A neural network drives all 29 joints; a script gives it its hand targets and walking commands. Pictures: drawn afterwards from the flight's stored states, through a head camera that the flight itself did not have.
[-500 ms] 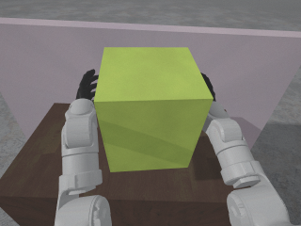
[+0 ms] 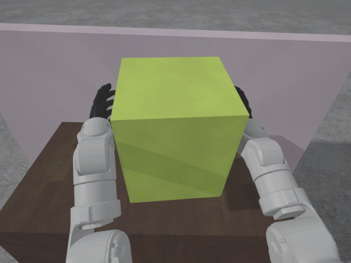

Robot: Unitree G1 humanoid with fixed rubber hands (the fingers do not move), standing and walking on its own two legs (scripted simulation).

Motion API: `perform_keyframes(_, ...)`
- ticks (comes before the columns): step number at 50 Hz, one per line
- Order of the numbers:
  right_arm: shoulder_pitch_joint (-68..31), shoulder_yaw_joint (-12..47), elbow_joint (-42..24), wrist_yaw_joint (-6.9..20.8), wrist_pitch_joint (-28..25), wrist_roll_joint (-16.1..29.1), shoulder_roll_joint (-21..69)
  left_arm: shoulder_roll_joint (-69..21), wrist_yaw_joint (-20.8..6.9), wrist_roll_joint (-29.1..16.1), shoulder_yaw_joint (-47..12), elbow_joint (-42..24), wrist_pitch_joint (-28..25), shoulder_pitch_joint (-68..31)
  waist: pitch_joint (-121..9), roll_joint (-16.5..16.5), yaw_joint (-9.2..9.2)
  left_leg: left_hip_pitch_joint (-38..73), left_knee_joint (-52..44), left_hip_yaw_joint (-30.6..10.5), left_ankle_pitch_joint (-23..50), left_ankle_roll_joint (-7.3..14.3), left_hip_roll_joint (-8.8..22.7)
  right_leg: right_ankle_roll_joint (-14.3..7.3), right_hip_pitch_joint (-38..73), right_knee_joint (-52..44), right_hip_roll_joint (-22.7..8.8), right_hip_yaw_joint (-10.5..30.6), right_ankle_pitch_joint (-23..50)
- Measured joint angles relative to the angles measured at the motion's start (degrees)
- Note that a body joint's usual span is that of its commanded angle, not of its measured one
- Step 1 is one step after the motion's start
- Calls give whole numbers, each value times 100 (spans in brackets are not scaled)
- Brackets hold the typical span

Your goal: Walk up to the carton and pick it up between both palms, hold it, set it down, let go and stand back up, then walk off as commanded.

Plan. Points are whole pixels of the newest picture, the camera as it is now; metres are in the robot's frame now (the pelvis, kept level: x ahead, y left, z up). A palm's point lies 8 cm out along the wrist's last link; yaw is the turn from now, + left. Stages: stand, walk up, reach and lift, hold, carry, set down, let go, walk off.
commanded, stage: hold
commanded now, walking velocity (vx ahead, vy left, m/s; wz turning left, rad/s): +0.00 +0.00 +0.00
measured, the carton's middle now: (173, 130) +0.36 +0.01 +0.17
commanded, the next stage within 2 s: none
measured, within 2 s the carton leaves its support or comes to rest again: neither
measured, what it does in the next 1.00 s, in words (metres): stands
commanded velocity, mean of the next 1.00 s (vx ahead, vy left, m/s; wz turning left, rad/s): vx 0.00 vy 0.00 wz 0.00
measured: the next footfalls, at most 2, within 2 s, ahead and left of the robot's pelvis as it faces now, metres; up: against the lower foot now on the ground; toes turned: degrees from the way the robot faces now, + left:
none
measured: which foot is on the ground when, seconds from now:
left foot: down 0.00-1.00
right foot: down 0.00-1.00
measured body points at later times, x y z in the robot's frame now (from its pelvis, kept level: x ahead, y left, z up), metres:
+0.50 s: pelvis +0.00 +0.00 +0.00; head -0.06 +0.03 +0.45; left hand +0.37 +0.16 +0.21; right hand +0.37 -0.14 +0.20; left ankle +0.03 +0.12 -0.75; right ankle +0.02 -0.12 -0.75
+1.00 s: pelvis -0.01 +0.00 +0.00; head -0.06 +0.03 +0.45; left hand +0.37 +0.16 +0.21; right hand +0.37 -0.15 +0.19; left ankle +0.03 +0.12 -0.75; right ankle +0.02 -0.12 -0.75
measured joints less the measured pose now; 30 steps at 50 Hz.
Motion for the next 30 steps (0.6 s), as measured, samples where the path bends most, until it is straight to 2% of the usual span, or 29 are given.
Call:
perform_keyframes(3, -45, -20, 128, 18, -19, -21, 52, 11, -17, 10, 56, 6, 58, -10, 12, -27, -13, 6, -14, -9, 14, -7, -4, -5, 2, 6, -3, -9, -3)
perform_keyframes(13, 49, -24, -51, -10, -23, -6, 62, 72, 0, -52, -81, -86, 12, 85, -3, -19, -66, -27, 47, -66, -4, -6, -17, 3, 25, -9, -13, -66, 0)
perform_keyframes(20, 46, -55, 35, 16, -43, -41, 48, 43, -7, 0, -54, 40, 46, -40, -24, 6, 10, -14, 23, -1, 8, 9, -24, 12, -13, 29, -24, -2, 1)
perform_keyframes(30, 4, 12, 22, 23, -76, 13, -17, 17, 30, -3, -53, -37, 14, -19, 15, -12, -10, -12, 6, -32, 48, 0, -9, 0, 21, -34, -7, -32, 54)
